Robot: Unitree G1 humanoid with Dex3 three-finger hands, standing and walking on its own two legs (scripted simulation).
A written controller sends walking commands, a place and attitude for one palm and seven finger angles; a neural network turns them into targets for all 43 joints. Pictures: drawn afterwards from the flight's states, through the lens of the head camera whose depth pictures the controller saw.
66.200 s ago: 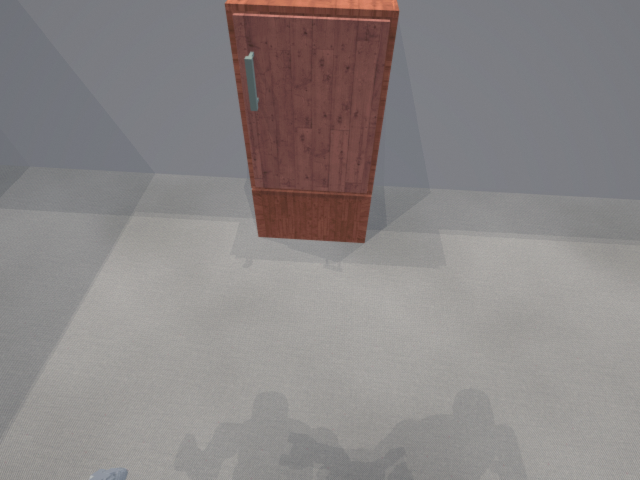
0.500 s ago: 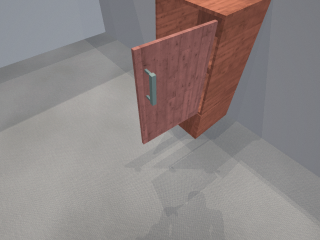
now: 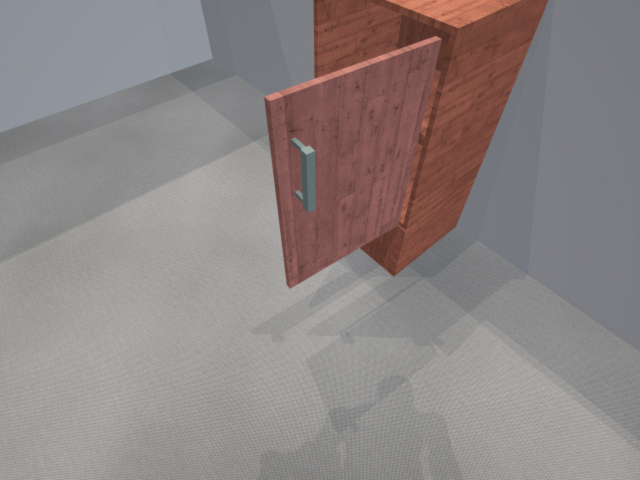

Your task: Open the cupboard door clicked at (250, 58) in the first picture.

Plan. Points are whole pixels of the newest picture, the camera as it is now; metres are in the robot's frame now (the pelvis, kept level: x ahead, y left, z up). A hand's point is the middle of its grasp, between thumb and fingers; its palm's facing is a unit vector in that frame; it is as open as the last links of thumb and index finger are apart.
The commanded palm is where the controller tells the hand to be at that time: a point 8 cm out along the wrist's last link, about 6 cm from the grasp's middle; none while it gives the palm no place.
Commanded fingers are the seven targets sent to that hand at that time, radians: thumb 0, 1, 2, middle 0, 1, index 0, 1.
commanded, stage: look to check the result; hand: left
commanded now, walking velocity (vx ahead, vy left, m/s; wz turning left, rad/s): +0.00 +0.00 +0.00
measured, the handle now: (303, 175) +0.67 +0.07 -0.05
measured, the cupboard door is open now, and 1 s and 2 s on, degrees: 85 85 85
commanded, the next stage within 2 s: stand and wait in 0.02 s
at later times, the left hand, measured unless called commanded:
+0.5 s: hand out of the picture +0.09 +0.23 -0.16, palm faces -0.01 -0.95 -0.31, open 7.4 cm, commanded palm none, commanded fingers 0.00 0.90 0.90 -0.20 -0.30 -0.20 -0.30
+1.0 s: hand out of the picture +0.09 +0.21 -0.16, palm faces -0.02 -0.95 -0.30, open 7.4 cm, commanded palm none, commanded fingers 0.00 0.90 0.90 -0.20 -0.30 -0.20 -0.30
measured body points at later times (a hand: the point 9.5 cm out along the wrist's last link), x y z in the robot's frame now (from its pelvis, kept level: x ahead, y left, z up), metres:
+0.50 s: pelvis +0.02 -0.01 +0.00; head +0.04 -0.01 +0.45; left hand +0.09 +0.28 -0.13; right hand +0.09 -0.29 -0.14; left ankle +0.04 +0.11 -0.74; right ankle -0.02 -0.12 -0.74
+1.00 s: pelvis +0.03 -0.01 +0.00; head +0.05 -0.02 +0.45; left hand +0.09 +0.26 -0.14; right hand +0.09 -0.29 -0.15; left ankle +0.04 +0.11 -0.74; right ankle -0.02 -0.12 -0.74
